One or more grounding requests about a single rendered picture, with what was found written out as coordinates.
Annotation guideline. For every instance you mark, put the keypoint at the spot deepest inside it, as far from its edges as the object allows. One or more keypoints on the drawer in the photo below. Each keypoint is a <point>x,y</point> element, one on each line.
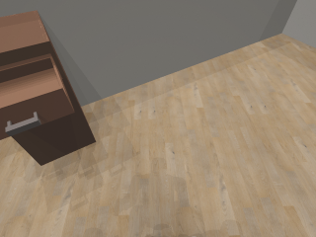
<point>32,87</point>

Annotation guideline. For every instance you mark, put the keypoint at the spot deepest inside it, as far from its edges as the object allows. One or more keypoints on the handle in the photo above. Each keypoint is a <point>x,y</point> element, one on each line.
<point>12,129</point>

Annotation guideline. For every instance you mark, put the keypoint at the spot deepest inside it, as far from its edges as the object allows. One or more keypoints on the cabinet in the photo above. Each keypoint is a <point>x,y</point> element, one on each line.
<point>24,39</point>

